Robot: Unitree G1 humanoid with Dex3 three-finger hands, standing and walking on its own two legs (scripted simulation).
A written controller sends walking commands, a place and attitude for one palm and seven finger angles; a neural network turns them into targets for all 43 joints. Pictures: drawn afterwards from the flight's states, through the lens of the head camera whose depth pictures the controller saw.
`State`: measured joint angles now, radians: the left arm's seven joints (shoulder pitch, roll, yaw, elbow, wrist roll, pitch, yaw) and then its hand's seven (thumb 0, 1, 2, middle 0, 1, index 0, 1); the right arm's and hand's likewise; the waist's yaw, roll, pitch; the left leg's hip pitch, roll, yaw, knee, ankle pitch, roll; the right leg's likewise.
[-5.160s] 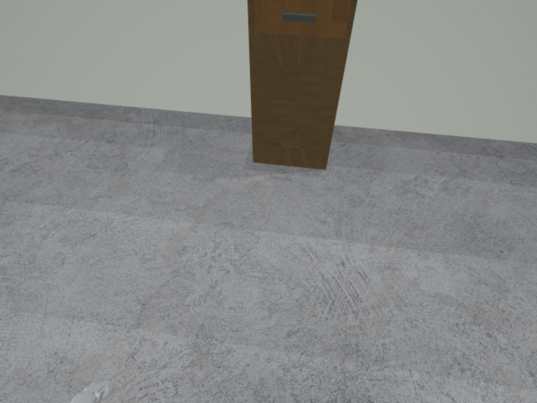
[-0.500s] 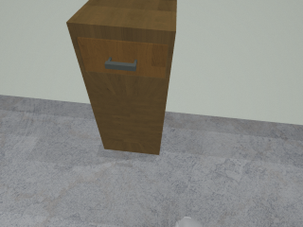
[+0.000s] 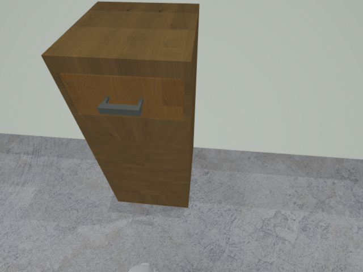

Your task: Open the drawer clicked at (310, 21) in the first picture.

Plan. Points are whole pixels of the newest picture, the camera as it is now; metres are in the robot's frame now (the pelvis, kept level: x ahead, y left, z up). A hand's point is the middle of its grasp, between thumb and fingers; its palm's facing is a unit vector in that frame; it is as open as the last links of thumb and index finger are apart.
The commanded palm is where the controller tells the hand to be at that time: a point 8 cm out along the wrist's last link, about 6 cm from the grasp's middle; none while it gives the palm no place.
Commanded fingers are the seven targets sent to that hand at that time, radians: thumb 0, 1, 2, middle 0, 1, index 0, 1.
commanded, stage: come to a stop and stand still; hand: left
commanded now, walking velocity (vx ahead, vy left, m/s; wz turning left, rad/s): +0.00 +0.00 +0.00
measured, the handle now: (121, 104) +0.57 +0.22 +0.03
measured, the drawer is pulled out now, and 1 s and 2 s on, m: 0.00 0.00 0.00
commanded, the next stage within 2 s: look again from close up in 1.60 s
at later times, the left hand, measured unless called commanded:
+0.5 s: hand out of the picture +0.06 +0.21 -0.18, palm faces -0.01 -0.97 -0.26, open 7.4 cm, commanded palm none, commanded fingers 0.00 0.90 0.90 -0.20 -0.30 -0.20 -0.30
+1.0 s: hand out of the picture +0.03 +0.17 -0.16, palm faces +0.04 -0.96 -0.27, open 7.3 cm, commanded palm none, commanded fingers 0.00 0.90 0.90 -0.20 -0.30 -0.20 -0.30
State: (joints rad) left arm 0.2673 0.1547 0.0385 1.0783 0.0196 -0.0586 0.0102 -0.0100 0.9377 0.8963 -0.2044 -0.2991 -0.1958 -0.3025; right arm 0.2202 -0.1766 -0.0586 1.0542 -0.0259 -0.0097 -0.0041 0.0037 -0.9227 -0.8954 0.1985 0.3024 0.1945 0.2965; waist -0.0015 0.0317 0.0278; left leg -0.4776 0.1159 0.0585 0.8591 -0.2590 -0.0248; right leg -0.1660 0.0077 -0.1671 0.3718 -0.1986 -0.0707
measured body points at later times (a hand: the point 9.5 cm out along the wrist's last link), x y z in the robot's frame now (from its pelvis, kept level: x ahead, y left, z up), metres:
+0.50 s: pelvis +0.03 +0.01 -0.01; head +0.08 +0.00 +0.44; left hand +0.06 +0.26 -0.16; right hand +0.10 -0.22 -0.17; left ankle +0.09 +0.14 -0.74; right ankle -0.02 -0.10 -0.72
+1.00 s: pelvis +0.02 -0.02 +0.00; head +0.06 -0.05 +0.45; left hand +0.03 +0.22 -0.14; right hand +0.06 -0.27 -0.17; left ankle +0.00 +0.13 -0.71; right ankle +0.00 -0.11 -0.74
